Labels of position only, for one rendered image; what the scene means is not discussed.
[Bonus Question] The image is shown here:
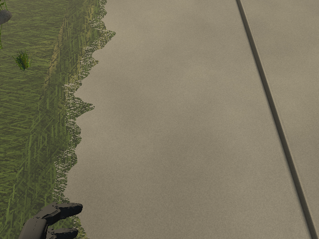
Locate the left robot hand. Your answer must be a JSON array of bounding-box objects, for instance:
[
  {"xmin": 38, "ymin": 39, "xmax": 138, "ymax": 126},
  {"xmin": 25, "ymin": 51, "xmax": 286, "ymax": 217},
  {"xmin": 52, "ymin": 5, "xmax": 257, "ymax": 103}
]
[{"xmin": 18, "ymin": 201, "xmax": 90, "ymax": 239}]

